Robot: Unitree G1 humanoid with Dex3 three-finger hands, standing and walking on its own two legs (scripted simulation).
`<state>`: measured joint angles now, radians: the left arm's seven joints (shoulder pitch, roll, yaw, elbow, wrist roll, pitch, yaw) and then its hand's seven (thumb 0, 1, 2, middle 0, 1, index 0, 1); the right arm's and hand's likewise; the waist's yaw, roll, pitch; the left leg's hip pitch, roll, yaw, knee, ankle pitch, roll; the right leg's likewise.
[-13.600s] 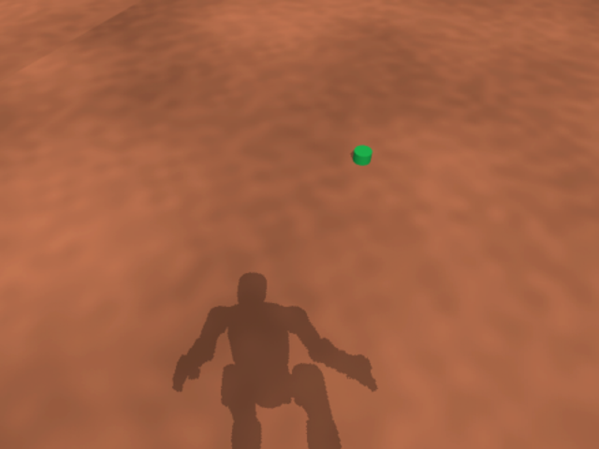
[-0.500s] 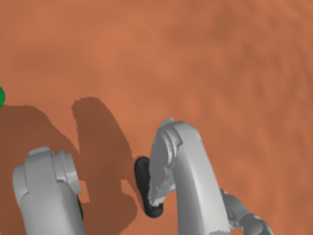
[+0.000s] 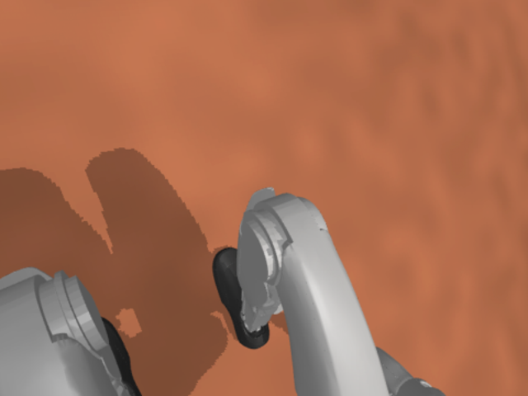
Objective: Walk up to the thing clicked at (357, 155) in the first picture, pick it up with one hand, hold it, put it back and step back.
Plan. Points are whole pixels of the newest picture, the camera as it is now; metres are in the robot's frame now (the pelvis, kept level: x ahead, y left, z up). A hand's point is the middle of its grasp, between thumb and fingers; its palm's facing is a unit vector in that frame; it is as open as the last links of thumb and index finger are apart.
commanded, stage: rest palm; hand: left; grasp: from above
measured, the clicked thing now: out of the picture +0.45 +0.34 -0.27
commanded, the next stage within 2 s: close in 0.72 s
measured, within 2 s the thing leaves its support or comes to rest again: neither
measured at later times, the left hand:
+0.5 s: hand out of the picture +0.43 +0.33 -0.25, palm faces -0.43 -0.11 -0.90, open 14.0 cm
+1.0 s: hand out of the picture +0.43 +0.33 -0.25, palm faces -0.47 -0.17 -0.87, open 13.6 cm
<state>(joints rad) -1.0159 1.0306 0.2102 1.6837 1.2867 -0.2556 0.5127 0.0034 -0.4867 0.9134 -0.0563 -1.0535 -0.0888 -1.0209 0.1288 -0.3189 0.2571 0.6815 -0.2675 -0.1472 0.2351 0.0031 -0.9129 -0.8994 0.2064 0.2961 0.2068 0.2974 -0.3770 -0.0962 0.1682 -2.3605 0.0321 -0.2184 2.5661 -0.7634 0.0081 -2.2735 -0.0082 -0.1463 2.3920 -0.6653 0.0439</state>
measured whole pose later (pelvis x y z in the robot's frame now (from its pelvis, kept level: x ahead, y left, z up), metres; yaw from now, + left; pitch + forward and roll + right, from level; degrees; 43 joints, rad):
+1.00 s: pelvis -0.01 +0.01 +0.00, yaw -2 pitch +27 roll -15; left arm -1.03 1.06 0.14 1.76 1.30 -0.30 0.61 0.00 -0.43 0.94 -0.06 -1.11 -0.09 -1.07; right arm 0.08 -0.34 0.33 0.65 -0.28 -0.22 0.27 0.00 -0.91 -0.90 0.20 0.30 0.21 0.30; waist -0.38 -0.14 0.18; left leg -2.34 0.03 -0.26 2.59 -0.75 0.02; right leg -2.23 0.01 -0.18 2.37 -0.64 0.06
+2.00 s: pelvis -0.01 +0.01 +0.00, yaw -2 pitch +27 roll -15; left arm -1.06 1.07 0.10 1.78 1.31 -0.28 0.63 0.00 -0.20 0.86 -0.22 -1.19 -0.27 -1.11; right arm 0.08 -0.36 0.33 0.64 -0.28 -0.25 0.26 0.00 -0.91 -0.90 0.20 0.30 0.21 0.30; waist -0.38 -0.15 0.19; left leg -2.35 0.03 -0.25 2.59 -0.74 0.02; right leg -2.23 0.01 -0.17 2.37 -0.63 0.06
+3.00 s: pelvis +0.00 +0.00 +0.01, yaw +0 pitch +31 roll -14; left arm -0.93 0.94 0.17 1.47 1.25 -0.21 0.46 0.00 -0.26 0.83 -0.41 -0.98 -0.45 -0.92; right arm 0.15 -0.35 0.18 0.67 -0.22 -0.18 0.26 0.00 -0.92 -0.90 0.21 0.30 0.21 0.30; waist -0.31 -0.06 0.07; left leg -2.37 0.02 -0.21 2.54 -0.74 0.02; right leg -2.27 -0.01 -0.14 2.36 -0.66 0.04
